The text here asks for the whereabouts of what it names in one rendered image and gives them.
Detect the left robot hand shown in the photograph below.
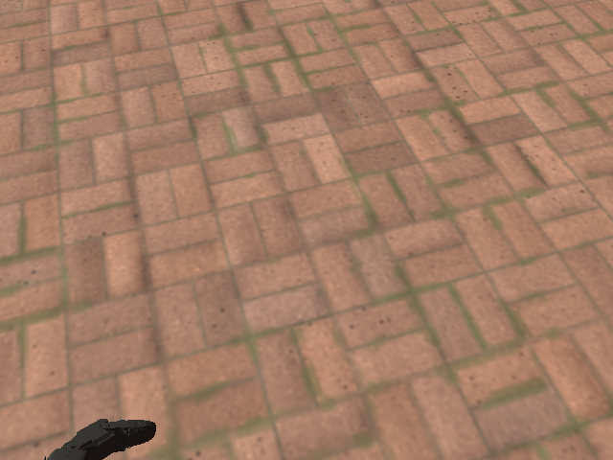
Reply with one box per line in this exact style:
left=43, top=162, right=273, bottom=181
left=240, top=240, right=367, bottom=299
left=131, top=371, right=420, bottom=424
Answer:
left=44, top=419, right=156, bottom=460

